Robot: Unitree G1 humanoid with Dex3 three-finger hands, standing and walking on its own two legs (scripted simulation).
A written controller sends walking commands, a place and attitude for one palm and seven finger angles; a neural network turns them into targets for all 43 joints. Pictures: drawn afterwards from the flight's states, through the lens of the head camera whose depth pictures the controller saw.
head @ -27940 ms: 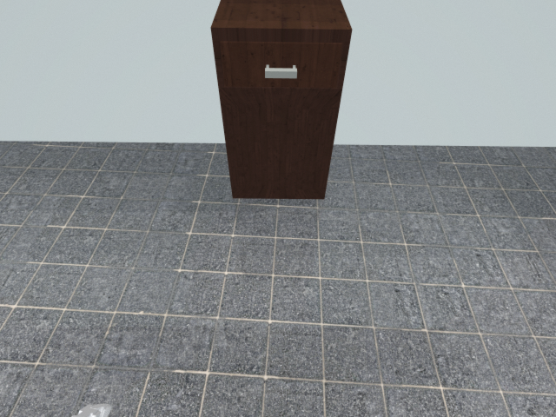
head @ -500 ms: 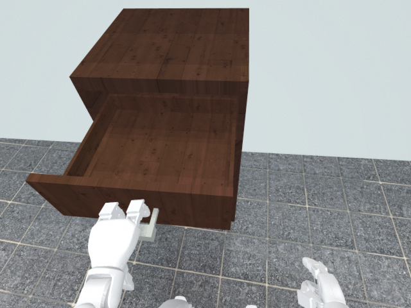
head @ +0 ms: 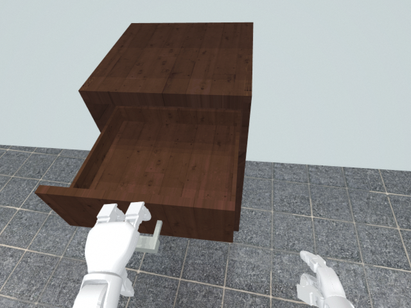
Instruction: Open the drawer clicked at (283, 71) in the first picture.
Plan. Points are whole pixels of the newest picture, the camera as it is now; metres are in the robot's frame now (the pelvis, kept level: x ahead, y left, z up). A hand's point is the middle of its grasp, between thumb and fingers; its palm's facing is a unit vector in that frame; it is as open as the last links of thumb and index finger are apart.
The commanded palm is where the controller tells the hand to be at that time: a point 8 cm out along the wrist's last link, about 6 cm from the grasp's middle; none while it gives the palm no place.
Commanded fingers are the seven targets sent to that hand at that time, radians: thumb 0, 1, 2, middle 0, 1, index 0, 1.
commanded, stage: lift the hand off the handle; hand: left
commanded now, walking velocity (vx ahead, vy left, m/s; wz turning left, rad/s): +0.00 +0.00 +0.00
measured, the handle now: (135, 232) +0.27 +0.19 -0.04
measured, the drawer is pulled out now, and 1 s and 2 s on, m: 0.30 0.30 0.30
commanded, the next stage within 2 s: draw the hand back to the body in 1.54 s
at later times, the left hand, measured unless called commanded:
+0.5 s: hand (119, 241) +0.23 +0.19 +0.03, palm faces +0.04 -0.15 -0.99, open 13.7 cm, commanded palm +0.20 +0.19 +0.10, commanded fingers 0.00 -0.50 0.30 -0.30 -1.20 -0.30 -1.20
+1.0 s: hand (109, 237) +0.22 +0.19 +0.07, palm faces +0.06 -0.15 -0.99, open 13.9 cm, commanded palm +0.20 +0.19 +0.13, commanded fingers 0.00 -0.50 0.30 -0.30 -1.20 -0.30 -1.20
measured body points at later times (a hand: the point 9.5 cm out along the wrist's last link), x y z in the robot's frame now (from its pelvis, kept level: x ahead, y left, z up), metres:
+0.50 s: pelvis +0.01 +0.00 +0.01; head +0.03 -0.04 +0.46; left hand +0.22 +0.19 +0.09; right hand +0.22 -0.22 -0.08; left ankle +0.01 +0.12 -0.69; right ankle -0.01 -0.09 -0.69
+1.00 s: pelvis +0.01 +0.00 +0.02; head +0.02 -0.05 +0.47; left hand +0.21 +0.20 +0.13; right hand +0.23 -0.21 -0.07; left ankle +0.01 +0.12 -0.69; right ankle -0.01 -0.09 -0.69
